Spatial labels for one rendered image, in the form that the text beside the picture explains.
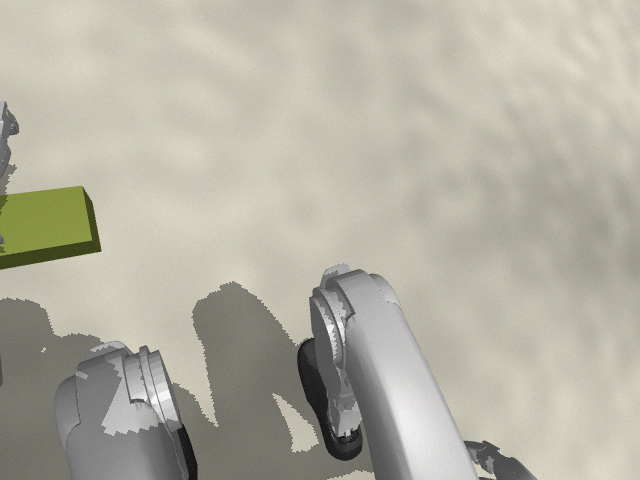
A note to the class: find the carton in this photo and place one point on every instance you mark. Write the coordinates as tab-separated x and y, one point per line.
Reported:
46	225

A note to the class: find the right robot foot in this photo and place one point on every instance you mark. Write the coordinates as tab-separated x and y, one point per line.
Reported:
342	448

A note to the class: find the left robot foot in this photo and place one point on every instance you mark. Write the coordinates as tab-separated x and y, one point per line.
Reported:
188	453

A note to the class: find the left robot hand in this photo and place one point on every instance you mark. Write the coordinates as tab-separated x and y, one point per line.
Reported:
8	126

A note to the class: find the right robot hand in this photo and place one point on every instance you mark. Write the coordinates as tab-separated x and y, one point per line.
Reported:
491	459

